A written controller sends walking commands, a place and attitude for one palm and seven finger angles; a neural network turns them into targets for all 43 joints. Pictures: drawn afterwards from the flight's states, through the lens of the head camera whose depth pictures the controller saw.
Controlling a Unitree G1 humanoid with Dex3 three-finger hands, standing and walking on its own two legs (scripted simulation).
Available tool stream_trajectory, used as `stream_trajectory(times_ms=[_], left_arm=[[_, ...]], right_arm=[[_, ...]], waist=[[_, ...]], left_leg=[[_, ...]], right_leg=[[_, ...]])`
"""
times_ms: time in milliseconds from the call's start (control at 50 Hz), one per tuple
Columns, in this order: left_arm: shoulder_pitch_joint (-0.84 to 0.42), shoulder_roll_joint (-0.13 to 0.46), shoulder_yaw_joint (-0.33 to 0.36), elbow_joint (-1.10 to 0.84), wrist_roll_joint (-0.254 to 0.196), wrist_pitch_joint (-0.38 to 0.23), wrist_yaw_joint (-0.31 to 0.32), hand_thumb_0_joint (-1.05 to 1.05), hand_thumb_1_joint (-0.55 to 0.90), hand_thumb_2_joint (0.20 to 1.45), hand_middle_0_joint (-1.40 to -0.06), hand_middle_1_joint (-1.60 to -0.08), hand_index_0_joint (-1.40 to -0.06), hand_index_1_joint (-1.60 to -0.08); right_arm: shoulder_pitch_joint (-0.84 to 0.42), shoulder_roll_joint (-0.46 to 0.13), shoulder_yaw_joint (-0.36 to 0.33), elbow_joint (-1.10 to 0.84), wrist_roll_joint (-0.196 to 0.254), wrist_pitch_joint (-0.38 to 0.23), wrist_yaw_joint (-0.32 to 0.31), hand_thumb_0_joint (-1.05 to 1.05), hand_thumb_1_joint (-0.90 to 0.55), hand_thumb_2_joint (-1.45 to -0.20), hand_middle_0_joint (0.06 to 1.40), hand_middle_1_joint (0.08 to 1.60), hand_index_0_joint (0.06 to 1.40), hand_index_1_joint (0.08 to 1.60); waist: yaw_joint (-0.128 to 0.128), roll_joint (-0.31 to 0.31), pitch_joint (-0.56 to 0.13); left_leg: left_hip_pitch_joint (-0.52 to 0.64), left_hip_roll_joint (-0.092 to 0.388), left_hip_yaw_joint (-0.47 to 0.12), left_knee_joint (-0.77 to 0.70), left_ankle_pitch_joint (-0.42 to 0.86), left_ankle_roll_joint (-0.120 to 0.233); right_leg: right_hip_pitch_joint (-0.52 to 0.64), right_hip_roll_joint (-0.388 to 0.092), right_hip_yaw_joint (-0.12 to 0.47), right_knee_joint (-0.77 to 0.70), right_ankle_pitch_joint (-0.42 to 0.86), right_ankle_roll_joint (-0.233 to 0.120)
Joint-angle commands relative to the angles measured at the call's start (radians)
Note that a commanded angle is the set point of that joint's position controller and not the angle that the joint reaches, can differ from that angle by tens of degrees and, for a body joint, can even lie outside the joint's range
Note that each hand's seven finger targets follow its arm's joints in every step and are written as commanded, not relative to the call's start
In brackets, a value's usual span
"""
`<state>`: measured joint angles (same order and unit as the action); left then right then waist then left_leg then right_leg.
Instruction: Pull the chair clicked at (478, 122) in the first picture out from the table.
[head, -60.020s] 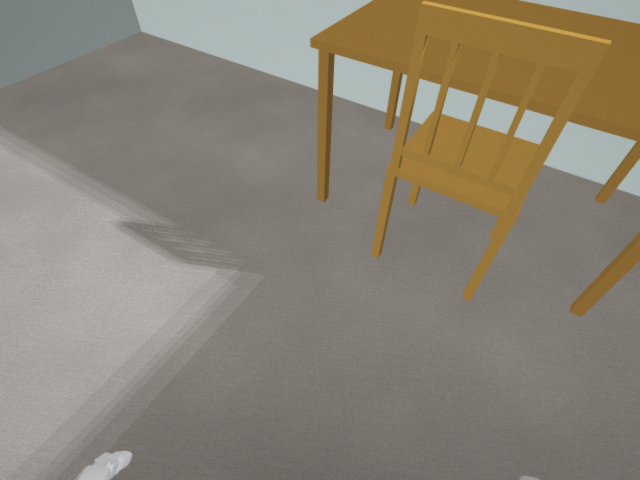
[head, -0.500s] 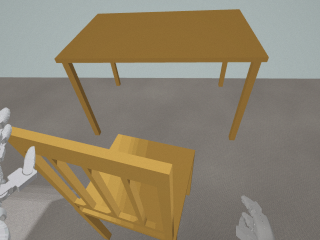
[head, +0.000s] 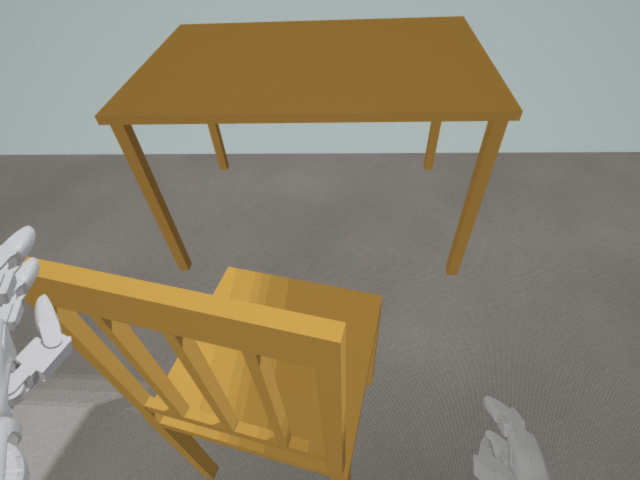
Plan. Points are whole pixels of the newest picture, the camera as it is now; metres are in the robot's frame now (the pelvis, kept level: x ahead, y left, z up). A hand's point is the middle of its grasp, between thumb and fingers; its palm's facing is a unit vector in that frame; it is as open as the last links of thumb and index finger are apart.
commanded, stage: step back with the hand held close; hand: left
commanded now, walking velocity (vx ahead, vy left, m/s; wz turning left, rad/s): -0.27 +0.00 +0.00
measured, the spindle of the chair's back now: (208, 385) +0.25 +0.20 -0.06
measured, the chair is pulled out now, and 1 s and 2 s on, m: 0.64 0.64 0.64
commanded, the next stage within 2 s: none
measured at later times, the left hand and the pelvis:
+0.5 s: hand (43, 394) +0.15 +0.26 +0.15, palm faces +0.43 -0.76 -0.49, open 7.4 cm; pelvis -0.04 +0.00 -0.01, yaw +0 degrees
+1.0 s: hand (21, 431) +0.11 +0.26 +0.16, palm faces +0.46 -0.73 -0.50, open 7.4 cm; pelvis -0.08 -0.01 -0.02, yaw +0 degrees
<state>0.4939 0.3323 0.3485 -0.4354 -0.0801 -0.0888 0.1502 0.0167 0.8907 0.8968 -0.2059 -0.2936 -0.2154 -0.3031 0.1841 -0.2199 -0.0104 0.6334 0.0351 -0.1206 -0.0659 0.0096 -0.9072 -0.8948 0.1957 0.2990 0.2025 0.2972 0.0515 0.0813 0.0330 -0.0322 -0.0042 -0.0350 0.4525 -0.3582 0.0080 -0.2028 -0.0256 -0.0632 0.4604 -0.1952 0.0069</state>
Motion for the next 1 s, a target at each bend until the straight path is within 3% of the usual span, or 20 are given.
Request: stream_trajectory(times_ms=[0, 40, 100, 160, 260, 340, 480, 560, 600, 660, 720, 820, 860, 900, 940, 980], left_arm=[[-0.110, 0.230, 0.176, -0.170, 0.007, -0.109, 0.016, 0.000, 0.900, 0.900, -0.200, -0.300, -0.200, -0.300], [-0.008, 0.167, 0.127, -0.133, 0.012, -0.093, 0.008, 0.000, 0.900, 0.900, -0.200, -0.300, -0.200, -0.300], [0.050, 0.162, 0.119, -0.177, 0.018, -0.088, 0.007, 0.000, 0.900, 0.900, -0.200, -0.300, -0.200, -0.300], [0.059, 0.219, 0.163, -0.249, 0.019, -0.082, 0.016, 0.000, 0.900, 0.900, -0.200, -0.300, -0.200, -0.300], [0.103, 0.232, 0.195, -0.230, 0.016, -0.072, 0.026, 0.000, 0.900, 0.900, -0.200, -0.300, -0.200, -0.300], [0.093, 0.219, 0.176, -0.232, 0.014, -0.065, 0.029, 0.000, 0.900, 0.900, -0.200, -0.300, -0.200, -0.300], [0.011, 0.238, 0.163, -0.308, 0.026, -0.064, 0.047, 0.000, 0.900, 0.900, -0.200, -0.300, -0.200, -0.300], [-0.012, 0.268, 0.186, -0.299, 0.034, -0.063, 0.059, 0.000, 0.900, 0.900, -0.200, -0.300, -0.200, -0.300], [-0.005, 0.252, 0.176, -0.275, 0.037, -0.066, 0.062, 0.000, 0.900, 0.900, -0.200, -0.300, -0.200, -0.300], [0.012, 0.266, 0.192, -0.248, 0.039, -0.067, 0.068, 0.000, 0.900, 0.900, -0.200, -0.300, -0.200, -0.300], [0.028, 0.251, 0.182, -0.264, 0.040, -0.074, 0.069, 0.000, 0.900, 0.900, -0.200, -0.300, -0.200, -0.300], [0.040, 0.260, 0.197, -0.299, 0.044, -0.084, 0.074, 0.000, 0.900, 0.900, -0.200, -0.300, -0.200, -0.300], [0.045, 0.274, 0.214, -0.296, 0.045, -0.084, 0.077, 0.000, 0.900, 0.900, -0.200, -0.300, -0.200, -0.300], [0.033, 0.259, 0.205, -0.318, 0.051, -0.095, 0.075, 0.000, 0.900, 0.900, -0.200, -0.300, -0.200, -0.300], [0.027, 0.259, 0.207, -0.312, 0.055, -0.099, 0.077, 0.000, 0.900, 0.900, -0.200, -0.300, -0.200, -0.300], [0.027, 0.260, 0.208, -0.308, 0.053, -0.101, 0.078, 0.000, 0.900, 0.900, -0.200, -0.300, -0.200, -0.300]], right_arm=[[-0.106, -0.103, -0.032, -0.167, 0.003, -0.039, -0.009, 0.000, -0.900, -0.900, 0.200, 0.300, 0.200, 0.300], [-0.110, -0.110, -0.032, -0.186, 0.000, -0.016, -0.006, 0.000, -0.900, -0.900, 0.200, 0.300, 0.200, 0.300], [-0.122, -0.116, -0.034, -0.201, -0.008, 0.011, -0.006, 0.000, -0.900, -0.900, 0.200, 0.300, 0.200, 0.300], [-0.136, -0.113, -0.039, -0.215, -0.009, 0.028, -0.011, 0.000, -0.900, -0.900, 0.200, 0.300, 0.200, 0.300], [-0.135, -0.105, -0.054, -0.219, -0.001, 0.056, -0.022, 0.000, -0.900, -0.900, 0.200, 0.300, 0.200, 0.300], [-0.134, -0.106, -0.053, -0.225, 0.003, 0.065, -0.028, 0.000, -0.900, -0.900, 0.200, 0.300, 0.200, 0.300], [-0.120, -0.112, -0.038, -0.227, -0.002, 0.043, -0.039, 0.000, -0.900, -0.900, 0.200, 0.300, 0.200, 0.300], [-0.104, -0.121, -0.042, -0.225, -0.004, 0.035, -0.039, 0.000, -0.900, -0.900, 0.200, 0.300, 0.200, 0.300], [-0.094, -0.116, -0.037, -0.226, -0.006, 0.034, -0.035, 0.000, -0.900, -0.900, 0.200, 0.300, 0.200, 0.300], [-0.098, -0.124, -0.040, -0.224, -0.005, 0.034, -0.035, 0.000, -0.900, -0.900, 0.200, 0.300, 0.200, 0.300], [-0.091, -0.130, -0.035, -0.231, -0.005, 0.031, -0.030, 0.000, -0.900, -0.900, 0.200, 0.300, 0.200, 0.300], [-0.103, -0.133, -0.043, -0.227, -0.006, 0.025, -0.031, 0.000, -0.900, -0.900, 0.200, 0.300, 0.200, 0.300], [-0.108, -0.134, -0.048, -0.221, -0.005, 0.022, -0.031, 0.000, -0.900, -0.900, 0.200, 0.300, 0.200, 0.300], [-0.101, -0.136, -0.047, -0.222, -0.008, 0.015, -0.029, 0.000, -0.900, -0.900, 0.200, 0.300, 0.200, 0.300], [-0.093, -0.134, -0.051, -0.217, -0.008, 0.012, -0.026, 0.000, -0.900, -0.900, 0.200, 0.300, 0.200, 0.300], [-0.087, -0.127, -0.052, -0.207, -0.010, 0.012, -0.027, 0.000, -0.900, -0.900, 0.200, 0.300, 0.200, 0.300]], waist=[[-0.022, -0.062, -0.014], [-0.025, -0.047, -0.056], [-0.025, 0.026, -0.112], [-0.024, 0.008, -0.176], [-0.030, -0.050, -0.209], [-0.032, -0.055, -0.186], [-0.032, 0.001, -0.128], [-0.035, -0.035, -0.091], [-0.037, -0.072, -0.088], [-0.039, -0.064, -0.083], [-0.040, -0.051, -0.104], [-0.037, -0.027, -0.124], [-0.034, -0.022, -0.131], [-0.035, -0.004, -0.123], [-0.035, -0.034, -0.120], [-0.039, -0.065, -0.121]], left_leg=[[-0.217, 0.069, -0.024, -0.074, 0.177, 0.023], [-0.198, 0.076, -0.027, -0.071, 0.259, 0.021], [-0.205, 0.098, -0.040, -0.071, 0.415, 0.014], [-0.208, 0.104, -0.047, -0.050, 0.469, 0.007], [-0.227, 0.114, -0.051, -0.025, 0.489, 0.002], [-0.276, 0.119, -0.061, -0.026, 0.375, 0.011], [-0.410, 0.114, -0.074, -0.046, 0.091, 0.034], [-0.448, 0.077, -0.063, -0.009, -0.084, 0.032], [-0.450, 0.064, -0.057, 0.010, -0.144, 0.033], [-0.438, 0.063, -0.062, 0.024, -0.179, 0.037], [-0.466, 0.075, -0.074, -0.006, -0.203, 0.043], [-0.525, 0.102, -0.088, -0.042, -0.131, 0.051], [-0.555, 0.103, -0.087, -0.038, -0.134, 0.051], [-0.615, 0.111, -0.087, -0.048, -0.217, 0.061], [-0.644, 0.101, -0.082, -0.024, -0.253, 0.062], [-0.600, 0.086, -0.071, 0.012, -0.229, 0.052]], right_leg=[[0.098, -0.091, 0.099, -0.074, 0.162, -0.023], [0.107, -0.089, 0.078, -0.047, 0.219, -0.017], [0.136, -0.085, 0.052, 0.003, 0.317, -0.014], [0.158, -0.097, 0.056, 0.027, 0.370, -0.016], [0.141, -0.104, 0.060, 0.058, 0.402, -0.018], [0.101, -0.102, 0.071, 0.069, 0.319, -0.015], [0.076, -0.095, 0.105, 0.057, 0.140, -0.010], [0.006, -0.121, 0.170, -0.035, -0.051, -0.026], [-0.026, -0.131, 0.182, -0.079, -0.159, -0.028], [-0.077, -0.135, 0.193, -0.121, -0.264, -0.032], [-0.049, -0.120, 0.160, -0.099, -0.279, -0.021], [0.027, -0.096, 0.124, -0.007, -0.088, -0.010], [0.054, -0.099, 0.134, 0.012, -0.057, -0.012], [0.074, -0.095, 0.139, 0.040, -0.087, -0.008], [0.075, -0.100, 0.157, 0.034, -0.109, -0.012], [0.031, -0.121, 0.183, -0.007, -0.111, -0.025]])
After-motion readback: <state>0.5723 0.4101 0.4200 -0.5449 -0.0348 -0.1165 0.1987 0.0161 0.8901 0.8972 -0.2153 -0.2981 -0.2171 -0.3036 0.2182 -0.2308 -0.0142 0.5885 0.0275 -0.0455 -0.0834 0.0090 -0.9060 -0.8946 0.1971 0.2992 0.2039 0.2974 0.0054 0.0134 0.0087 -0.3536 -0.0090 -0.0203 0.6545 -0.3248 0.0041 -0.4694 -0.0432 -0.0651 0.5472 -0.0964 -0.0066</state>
